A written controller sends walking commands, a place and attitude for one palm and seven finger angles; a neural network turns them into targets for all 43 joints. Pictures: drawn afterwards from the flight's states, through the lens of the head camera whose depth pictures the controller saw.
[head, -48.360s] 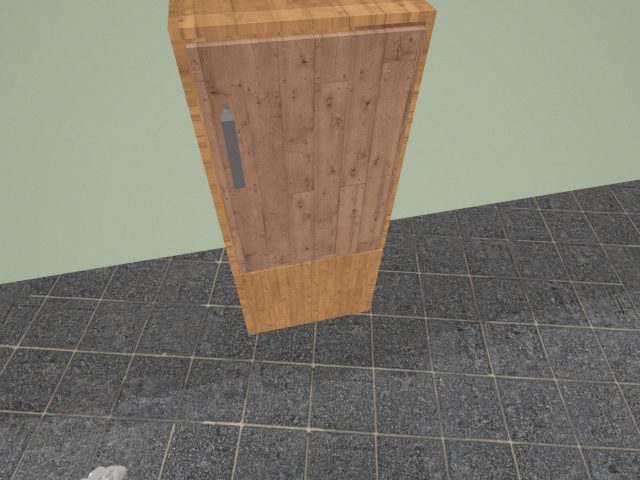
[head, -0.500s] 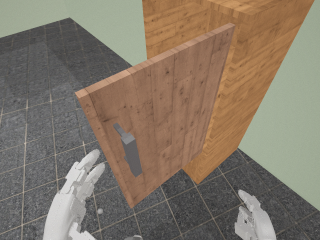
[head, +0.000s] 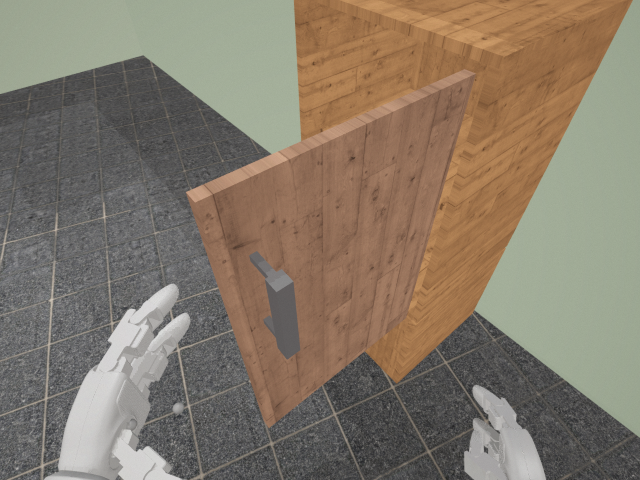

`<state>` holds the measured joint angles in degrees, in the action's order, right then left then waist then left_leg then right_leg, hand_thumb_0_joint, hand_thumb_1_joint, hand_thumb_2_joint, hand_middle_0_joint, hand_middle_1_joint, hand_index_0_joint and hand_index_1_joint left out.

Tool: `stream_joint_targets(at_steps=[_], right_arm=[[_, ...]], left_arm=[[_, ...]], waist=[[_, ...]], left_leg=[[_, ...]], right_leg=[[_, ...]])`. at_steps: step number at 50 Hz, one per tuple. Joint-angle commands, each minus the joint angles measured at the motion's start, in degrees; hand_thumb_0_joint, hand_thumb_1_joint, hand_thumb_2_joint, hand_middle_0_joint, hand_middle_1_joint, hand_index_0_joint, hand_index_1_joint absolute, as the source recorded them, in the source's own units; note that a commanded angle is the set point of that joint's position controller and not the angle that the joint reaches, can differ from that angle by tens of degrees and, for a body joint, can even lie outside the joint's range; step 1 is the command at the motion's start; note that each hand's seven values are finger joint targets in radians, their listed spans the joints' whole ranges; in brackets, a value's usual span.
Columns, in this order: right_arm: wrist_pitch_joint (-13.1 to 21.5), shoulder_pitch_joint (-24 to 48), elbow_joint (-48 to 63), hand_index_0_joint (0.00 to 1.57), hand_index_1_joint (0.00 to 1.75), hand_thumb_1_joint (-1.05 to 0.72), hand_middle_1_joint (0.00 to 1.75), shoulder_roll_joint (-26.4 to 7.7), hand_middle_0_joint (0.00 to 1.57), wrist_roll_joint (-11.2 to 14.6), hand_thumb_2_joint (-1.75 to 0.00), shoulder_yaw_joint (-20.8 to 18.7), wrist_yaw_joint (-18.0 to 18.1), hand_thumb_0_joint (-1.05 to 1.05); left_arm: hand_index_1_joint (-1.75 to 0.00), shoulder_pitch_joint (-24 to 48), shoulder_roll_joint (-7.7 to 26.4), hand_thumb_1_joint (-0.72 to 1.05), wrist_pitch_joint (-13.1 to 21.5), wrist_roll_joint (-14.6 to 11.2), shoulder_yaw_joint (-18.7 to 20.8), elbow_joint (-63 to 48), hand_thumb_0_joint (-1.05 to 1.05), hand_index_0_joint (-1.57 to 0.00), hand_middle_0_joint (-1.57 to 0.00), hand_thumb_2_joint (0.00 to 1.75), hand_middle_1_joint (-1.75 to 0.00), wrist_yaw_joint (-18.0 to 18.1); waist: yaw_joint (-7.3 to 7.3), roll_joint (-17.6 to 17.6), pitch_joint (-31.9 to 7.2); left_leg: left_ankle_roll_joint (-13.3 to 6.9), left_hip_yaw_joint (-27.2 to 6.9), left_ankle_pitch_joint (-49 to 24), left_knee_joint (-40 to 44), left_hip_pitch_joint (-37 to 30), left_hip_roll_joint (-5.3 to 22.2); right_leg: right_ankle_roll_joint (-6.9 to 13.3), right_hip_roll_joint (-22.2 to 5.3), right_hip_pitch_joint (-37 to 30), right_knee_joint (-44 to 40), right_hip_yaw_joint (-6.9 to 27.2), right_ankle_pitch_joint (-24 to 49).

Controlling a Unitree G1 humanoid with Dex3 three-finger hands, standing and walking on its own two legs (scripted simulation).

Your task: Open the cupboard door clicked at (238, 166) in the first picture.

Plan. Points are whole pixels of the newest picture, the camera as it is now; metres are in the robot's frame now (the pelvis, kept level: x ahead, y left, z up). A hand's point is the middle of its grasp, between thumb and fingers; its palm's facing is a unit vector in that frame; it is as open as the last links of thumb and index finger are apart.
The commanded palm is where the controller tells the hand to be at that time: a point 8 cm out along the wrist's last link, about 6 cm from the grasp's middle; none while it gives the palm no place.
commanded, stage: draw the hand back to the body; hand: left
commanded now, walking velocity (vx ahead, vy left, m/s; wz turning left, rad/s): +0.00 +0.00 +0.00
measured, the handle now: (274, 307) +0.30 +0.08 +0.09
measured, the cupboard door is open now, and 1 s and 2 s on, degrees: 89 89 89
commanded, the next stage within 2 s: step back with the hand held close in 1.28 s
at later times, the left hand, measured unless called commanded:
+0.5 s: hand (97, 362) +0.19 +0.22 +0.15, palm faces +0.28 -0.90 -0.35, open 13.9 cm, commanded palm +0.15 +0.27 +0.18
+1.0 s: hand (40, 288) +0.22 +0.26 +0.21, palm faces +0.45 -0.80 -0.40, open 8.2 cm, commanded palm +0.17 +0.30 +0.22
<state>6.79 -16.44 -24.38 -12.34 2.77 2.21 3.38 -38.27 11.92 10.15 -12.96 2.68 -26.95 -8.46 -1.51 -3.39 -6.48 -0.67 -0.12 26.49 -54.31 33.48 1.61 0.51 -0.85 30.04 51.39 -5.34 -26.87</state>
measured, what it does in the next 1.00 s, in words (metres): rises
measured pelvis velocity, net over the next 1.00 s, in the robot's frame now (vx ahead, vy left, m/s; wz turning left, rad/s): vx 0.03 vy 0.00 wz -0.02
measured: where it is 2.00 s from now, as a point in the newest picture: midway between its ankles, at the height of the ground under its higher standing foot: outside the picture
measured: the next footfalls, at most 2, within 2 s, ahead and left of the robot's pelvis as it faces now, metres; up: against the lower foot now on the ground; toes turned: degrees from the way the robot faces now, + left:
none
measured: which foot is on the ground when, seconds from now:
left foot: down 0.00-1.00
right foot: down 0.00-1.00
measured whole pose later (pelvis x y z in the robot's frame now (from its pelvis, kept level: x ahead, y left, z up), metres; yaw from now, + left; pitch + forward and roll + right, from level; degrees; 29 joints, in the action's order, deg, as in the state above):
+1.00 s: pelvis +0.03 +0.00 +0.05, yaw -1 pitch -4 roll +0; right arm 4.7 -10.4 -35.5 -13.3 0.0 1.9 4.3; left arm -26.1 19.4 2.7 -3.6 19.4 -23.7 6.7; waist -4.4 -3.5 1.2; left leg -0.8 2.5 15.3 -24.3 4.9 0.4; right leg -0.1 -0.8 2.9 22.5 -3.1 -15.5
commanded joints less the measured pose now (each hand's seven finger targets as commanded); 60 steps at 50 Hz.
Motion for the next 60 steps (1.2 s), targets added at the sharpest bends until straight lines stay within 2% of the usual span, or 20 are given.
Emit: stream_joint_targets(at_steps=[1, 2, 5, 10, 11, 12, 13, 14, 16, 17, 20, 27, 29, 33, 38, 45, 48, 52, 55, 60], right_arm=[[4.45, 6.58, 10.11, 0.20, 0.30, -0.90, 0.30, -6.16, 0.20, 0.08, -0.90, -2.52, 0.65, 0.00], [4.65, 6.62, 9.68, 0.20, 0.30, -0.90, 0.30, -6.22, 0.20, 0.11, -0.90, -2.61, 0.70, 0.00], [5.40, 6.66, 9.24, 0.20, 0.30, -0.90, 0.30, -6.24, 0.20, 0.19, -0.90, -2.28, 0.73, 0.00], [6.26, 7.11, 8.24, 0.20, 0.30, -0.90, 0.30, -6.54, 0.20, 0.28, -0.90, -1.96, 0.67, 0.00], [5.49, 7.49, 8.92, 0.20, 0.30, -0.90, 0.30, -6.01, 0.20, -0.43, -0.90, -1.75, 2.34, 0.00], [5.30, 7.31, 8.03, 0.20, 0.30, -0.90, 0.30, -5.05, 0.20, -1.08, -0.90, -1.37, 2.94, 0.00], [4.86, 7.39, 7.45, 0.20, 0.30, -0.90, 0.30, -4.90, 0.20, -1.26, -0.90, -0.89, 2.94, 0.00], [4.39, 7.48, 6.90, 0.20, 0.30, -0.90, 0.30, -4.91, 0.20, -1.32, -0.90, -0.90, 2.91, 0.00], [3.77, 8.26, 6.07, 0.20, 0.30, -0.90, 0.30, -5.25, 0.20, -1.61, -0.90, -0.94, 2.92, 0.00], [3.76, 8.70, 5.45, 0.20, 0.30, -0.90, 0.30, -5.54, 0.20, -1.82, -0.90, -1.00, 2.96, 0.00], [3.85, 9.25, 4.27, 0.20, 0.30, -0.90, 0.30, -5.73, 0.20, -2.19, -0.90, -0.89, 3.03, 0.00], [4.11, 11.15, 1.20, 0.20, 0.30, -0.90, 0.30, -6.12, 0.20, -2.72, -0.90, -1.26, 2.48, 0.00], [3.82, 11.20, 0.68, 0.20, 0.30, -0.90, 0.30, -6.14, 0.20, -2.80, -0.90, -1.31, 2.16, 0.00], [3.03, 11.84, -0.09, 0.20, 0.30, -0.90, 0.30, -6.28, 0.20, -2.92, -0.90, -1.86, 1.98, 0.00], [1.97, 12.07, -0.85, 0.20, 0.30, -0.90, 0.30, -6.35, 0.20, -2.96, -0.90, -2.27, 1.72, 0.00], [0.93, 12.88, -1.84, 0.20, 0.30, -0.90, 0.30, -6.49, 0.20, -2.78, -0.90, -2.68, 1.60, 0.00], [0.68, 12.93, -1.97, 0.20, 0.30, -0.90, 0.30, -6.50, 0.20, -2.87, -0.90, -2.77, 1.34, 0.00], [0.27, 13.39, -1.83, 0.20, 0.30, -0.90, 0.30, -6.84, 0.20, -2.81, -0.90, -3.13, 1.40, 0.00], [0.50, 13.52, -1.96, 0.20, 0.30, -0.90, 0.30, -6.36, 0.20, -2.86, -0.90, -3.10, 1.59, 0.00], [1.02, 13.62, -2.45, 0.20, 0.30, -0.90, 0.30, -6.15, 0.20, -2.78, -0.90, -3.01, 1.79, 0.00]], left_arm=[[-0.30, 1.99, 5.24, -0.50, 1.62, -1.58, 4.16, -13.58, 0.00, -0.15, -0.15, 0.30, -0.30, -0.90], [-0.30, 2.13, 5.87, -0.50, 1.12, -1.59, 5.22, -13.29, 0.00, -0.15, -0.15, 0.30, -0.30, -0.76], [-0.30, 3.25, 6.19, -0.50, 0.03, -2.15, 6.28, -14.49, 0.00, -0.15, -0.15, 0.30, -0.30, -1.09], [-0.30, 4.38, 7.16, -0.32, -2.39, -2.86, 8.20, -15.07, 0.00, -0.16, -0.16, 0.37, -0.30, -1.92], [-0.30, 6.06, 15.95, -0.29, -2.94, 5.89, 10.25, -19.60, 0.00, -0.16, -0.16, 0.39, -0.30, 6.01], [-0.30, 3.51, 13.02, -0.26, -4.19, 6.83, 10.01, -17.69, 0.00, -0.16, -0.16, 0.40, -0.30, 9.71], [-0.30, 2.02, 9.71, -0.22, -5.08, 7.99, 7.30, -16.73, 0.00, -0.16, -0.16, 0.42, -0.30, 11.40], [-0.30, 1.48, 9.10, -0.18, -5.70, 8.65, 6.80, -15.82, 0.00, -0.16, -0.16, 0.43, -0.30, 12.52], [-0.30, 2.42, 10.02, -0.12, -5.88, 9.62, 7.55, -15.79, 0.00, -0.16, -0.16, 0.47, -0.30, 13.96], [-0.30, 2.96, 10.90, -0.08, -5.84, 9.87, 8.37, -15.18, 0.00, -0.16, -0.16, 0.48, -0.30, 14.59], [-0.30, 5.83, 11.08, 0.02, -5.38, 10.72, 8.65, -15.03, 0.00, -0.17, -0.17, 0.52, -0.30, 15.60], [-0.30, 7.59, 13.89, 0.27, -4.61, 10.97, 13.56, -13.41, 0.00, -0.18, -0.18, 0.63, -0.30, 16.58], [-0.30, 8.69, 13.39, 0.34, -4.52, 10.84, 13.77, -13.19, 0.00, -0.18, -0.18, 0.66, -0.30, 16.42], [-0.30, 9.69, 14.34, 0.48, -4.50, 10.48, 16.32, -11.01, 0.00, -0.19, -0.19, 0.72, -0.30, 16.45], [-0.30, 12.57, 16.29, 0.65, -4.18, 10.20, 19.63, -11.49, 0.00, -0.19, -0.19, 0.80, -0.30, 16.41], [-0.30, 17.23, 18.52, 0.90, -3.98, 9.40, 23.57, -9.12, 0.00, -0.20, -0.20, 0.90, -0.30, 16.54], [-0.30, 14.92, 15.78, 0.90, -4.21, 9.15, 21.25, -6.52, 0.00, -0.20, -0.20, 0.90, -0.30, 15.96], [-0.30, 15.91, 17.27, 0.90, -3.95, 9.20, 21.91, -7.14, 0.00, -0.20, -0.20, 0.90, -0.30, 15.89], [-0.30, 15.97, 18.16, 0.90, -3.44, 9.12, 22.91, -8.55, 0.00, -0.20, -0.20, 0.90, -0.30, 16.09], [-0.30, 16.65, 17.93, 0.90, -3.24, 9.21, 22.60, -8.83, 0.00, -0.20, -0.20, 0.90, -0.30, 16.19]], waist=[[0.05, 1.13, -1.82], [-0.10, 2.25, -2.08], [-0.46, 0.73, -2.27], [-0.66, 0.12, -1.89], [-2.94, -0.72, -1.79], [-2.04, 0.40, 0.91], [-1.56, -0.53, 2.35], [-1.36, 0.58, 2.71], [-1.24, -0.18, 2.90], [-1.42, 1.63, 2.84], [-1.08, 0.37, 3.35], [-2.32, -0.62, 2.79], [-2.08, -0.97, 3.19], [-2.38, 1.61, 3.85], [-2.60, -1.25, 2.43], [-2.66, -0.89, 3.30], [-2.52, 0.51, 4.60], [-2.63, 2.25, 4.12], [-2.86, 0.32, 2.47], [-2.56, -1.08, 4.12]], left_leg=[[-0.73, -2.25, -9.21, 11.58, -4.87, -1.74], [-0.75, -2.38, -9.62, 11.82, -5.31, -1.60], [-0.53, -2.68, -10.50, 13.32, -7.08, -1.59], [-0.39, -2.89, -12.30, 15.08, -9.06, -1.49], [-0.29, -2.00, -11.86, 17.69, -9.77, -0.97], [-0.18, -1.64, -10.56, 18.51, -10.44, -1.28], [-0.24, -1.54, -11.25, 19.30, -11.70, -1.04], [-0.28, -1.79, -12.35, 20.09, -12.73, -0.71], [-0.38, -1.40, -13.88, 21.80, -15.14, -0.56], [-0.42, -1.56, -14.17, 22.83, -15.72, -0.50], [-0.55, -1.22, -15.32, 25.50, -19.24, -0.51], [-0.24, -0.93, -23.41, 29.93, -23.92, -0.28], [-0.12, -0.88, -25.12, 30.65, -25.20, -0.18], [-0.19, -0.48, -26.05, 31.98, -26.32, -0.01], [-0.02, 0.02, -31.07, 32.02, -28.50, -0.09], [-0.16, 0.51, -30.20, 32.80, -29.53, -0.10], [-0.35, 0.79, -30.17, 33.04, -29.41, -0.11], [-0.63, 0.91, -28.07, 33.12, -29.28, -0.37], [-0.78, 1.39, -27.97, 32.76, -30.17, -0.63], [-0.68, 1.50, -27.53, 32.71, -30.42, -0.69]], right_leg=[[0.38, 1.98, -2.35, -10.67, 1.26, 9.21], [0.44, 2.12, -3.04, -10.91, 1.08, 9.54], [0.48, 2.23, -3.84, -11.23, 0.31, 10.67], [0.47, 2.35, -5.73, -12.51, -0.29, 12.78], [1.26, 1.09, -8.46, -16.33, 3.49, 12.46], [1.21, 0.85, -8.21, -18.51, 3.25, 10.73], [1.06, 0.59, -8.89, -18.96, 2.64, 11.20], [0.92, 0.61, -9.79, -19.37, 2.19, 11.97], [0.79, 0.53, -11.77, -21.18, 2.25, 13.39], [0.84, 0.56, -13.46, -22.27, 2.09, 13.49], [0.64, 0.42, -15.36, -24.36, 2.16, 14.33], [0.94, 0.39, -22.46, -27.19, 2.05, 20.72], [0.74, 0.50, -22.89, -27.76, 2.08, 21.78], [0.60, 0.68, -24.33, -29.08, 2.22, 23.22], [0.70, 0.54, -26.18, -29.56, 2.75, 27.20], [0.56, 0.62, -26.20, -30.82, 2.93, 27.51], [0.35, 0.51, -26.11, -31.21, 2.76, 27.97], [0.37, 0.54, -26.66, -31.87, 3.09, 27.15], [0.27, 0.31, -26.87, -32.06, 3.59, 27.88], [0.33, 0.40, -25.83, -32.75, 3.68, 27.32]])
